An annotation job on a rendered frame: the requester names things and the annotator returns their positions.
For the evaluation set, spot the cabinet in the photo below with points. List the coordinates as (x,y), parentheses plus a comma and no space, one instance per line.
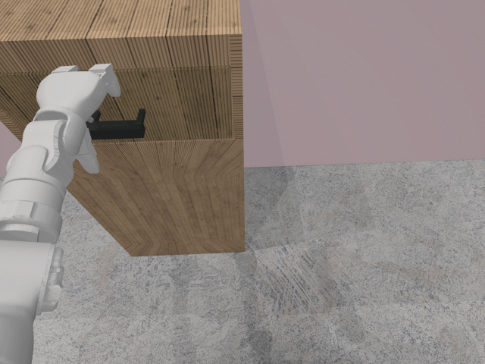
(155,198)

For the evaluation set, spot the robot left forearm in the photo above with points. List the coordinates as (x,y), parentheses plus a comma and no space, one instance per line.
(33,190)

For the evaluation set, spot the left robot upper arm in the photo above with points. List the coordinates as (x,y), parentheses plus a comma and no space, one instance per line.
(30,283)

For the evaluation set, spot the drawer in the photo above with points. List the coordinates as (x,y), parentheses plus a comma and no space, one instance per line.
(181,103)

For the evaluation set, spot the handle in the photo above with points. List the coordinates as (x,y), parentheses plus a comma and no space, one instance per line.
(107,130)

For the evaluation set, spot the left robot hand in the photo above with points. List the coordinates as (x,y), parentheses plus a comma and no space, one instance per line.
(81,92)

